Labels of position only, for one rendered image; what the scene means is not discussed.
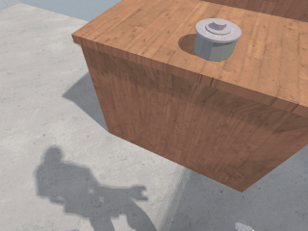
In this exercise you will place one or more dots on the table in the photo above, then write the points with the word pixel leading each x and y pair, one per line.
pixel 233 121

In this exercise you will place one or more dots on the lid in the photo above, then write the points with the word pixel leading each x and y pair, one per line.
pixel 205 29

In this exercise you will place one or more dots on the pot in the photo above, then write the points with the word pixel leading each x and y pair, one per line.
pixel 213 51

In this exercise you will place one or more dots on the knob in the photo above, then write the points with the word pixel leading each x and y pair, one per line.
pixel 219 23

